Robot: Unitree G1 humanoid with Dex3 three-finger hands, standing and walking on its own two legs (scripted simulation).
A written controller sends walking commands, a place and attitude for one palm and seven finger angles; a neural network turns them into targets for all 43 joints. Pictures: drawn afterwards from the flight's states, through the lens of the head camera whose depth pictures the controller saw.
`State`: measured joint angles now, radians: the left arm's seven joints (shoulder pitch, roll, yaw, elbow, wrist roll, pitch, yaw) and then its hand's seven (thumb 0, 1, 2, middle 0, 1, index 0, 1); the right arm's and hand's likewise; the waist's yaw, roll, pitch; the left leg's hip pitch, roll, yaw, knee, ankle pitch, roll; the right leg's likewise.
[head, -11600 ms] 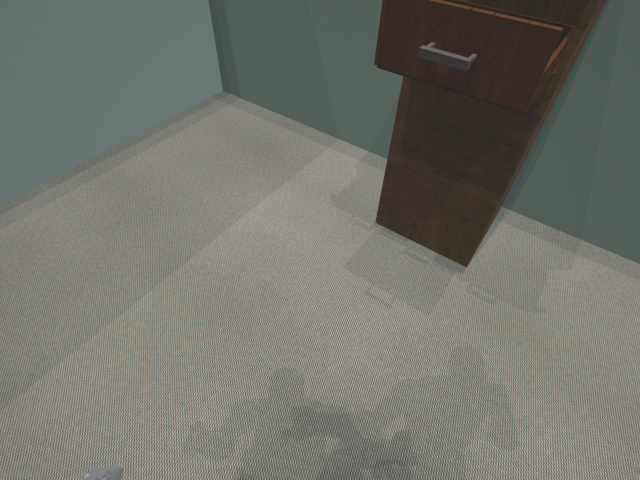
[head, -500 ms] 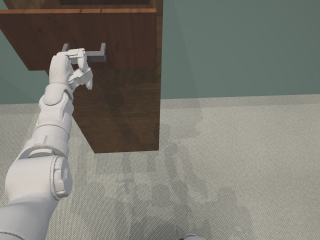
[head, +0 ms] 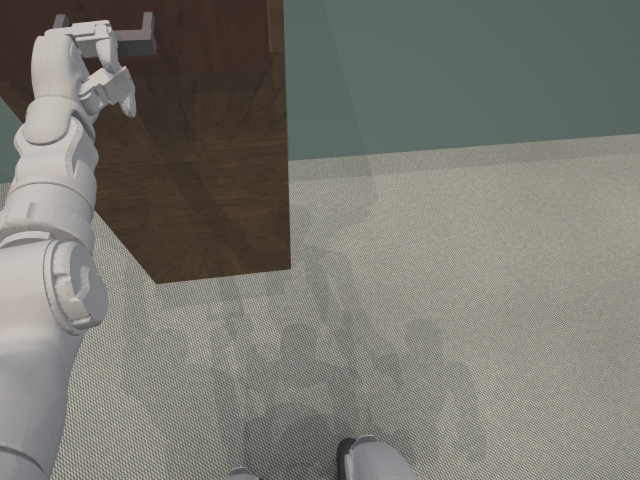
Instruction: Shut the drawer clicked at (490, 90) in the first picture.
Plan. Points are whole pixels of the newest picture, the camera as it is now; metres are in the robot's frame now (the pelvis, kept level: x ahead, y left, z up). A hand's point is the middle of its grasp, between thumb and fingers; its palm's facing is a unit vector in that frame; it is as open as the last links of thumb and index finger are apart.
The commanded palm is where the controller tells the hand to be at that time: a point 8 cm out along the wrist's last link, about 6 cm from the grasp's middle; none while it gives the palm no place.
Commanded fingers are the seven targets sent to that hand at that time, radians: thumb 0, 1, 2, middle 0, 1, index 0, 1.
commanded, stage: push the drawer shut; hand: left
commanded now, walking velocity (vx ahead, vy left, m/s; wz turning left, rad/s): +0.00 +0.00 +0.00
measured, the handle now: (103, 33) +0.63 +0.19 +0.16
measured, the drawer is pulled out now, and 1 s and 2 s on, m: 0.05 0.00 0.00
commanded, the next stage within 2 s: pull the fist back off the drawer in 0.74 s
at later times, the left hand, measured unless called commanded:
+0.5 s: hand (122, 47) +0.60 +0.16 +0.16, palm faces +0.02 -1.00 -0.02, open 3.2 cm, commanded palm +0.60 +0.20 +0.15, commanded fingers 0.00 0.90 0.90 -1.40 -1.60 -1.40 -1.60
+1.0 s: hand (116, 45) +0.60 +0.17 +0.16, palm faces +0.03 -1.00 -0.02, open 3.2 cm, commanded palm +0.61 +0.20 +0.15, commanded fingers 0.00 0.90 0.90 -1.40 -1.60 -1.40 -1.60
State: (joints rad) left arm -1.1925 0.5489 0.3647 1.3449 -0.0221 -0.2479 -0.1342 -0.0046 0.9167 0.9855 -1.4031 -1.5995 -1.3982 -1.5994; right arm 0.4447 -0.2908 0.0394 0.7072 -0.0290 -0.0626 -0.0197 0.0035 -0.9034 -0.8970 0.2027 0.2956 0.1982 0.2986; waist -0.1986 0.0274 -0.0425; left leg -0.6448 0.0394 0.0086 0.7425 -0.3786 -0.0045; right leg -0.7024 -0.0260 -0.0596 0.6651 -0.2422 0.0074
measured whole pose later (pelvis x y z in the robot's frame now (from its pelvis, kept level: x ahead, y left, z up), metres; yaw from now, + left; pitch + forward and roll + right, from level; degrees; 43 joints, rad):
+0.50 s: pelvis +0.02 +0.01 +0.00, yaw -1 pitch +21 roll -3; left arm -1.31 0.68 0.42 1.41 0.04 -0.21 -0.17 0.01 0.83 0.96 -1.40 -1.60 -1.40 -1.60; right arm 0.52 -0.28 0.05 0.68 -0.06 0.01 0.00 0.00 -0.90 -0.90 0.20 0.30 0.20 0.30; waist -0.26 0.04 -0.06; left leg -0.72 0.06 0.01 0.77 -0.41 0.00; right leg -0.77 -0.01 -0.06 0.65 -0.24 0.01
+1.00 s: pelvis +0.00 +0.01 -0.01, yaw +0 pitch +23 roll -3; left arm -1.46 0.76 0.37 1.51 0.06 -0.20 -0.15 0.03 0.74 0.98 -1.40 -1.60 -1.40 -1.60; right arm 0.52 -0.30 0.07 0.69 -0.07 -0.02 0.00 0.00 -0.90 -0.90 0.20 0.30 0.20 0.30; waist -0.31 0.05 -0.04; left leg -0.83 0.05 -0.02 0.83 -0.40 0.01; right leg -0.85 -0.02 -0.08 0.68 -0.23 0.02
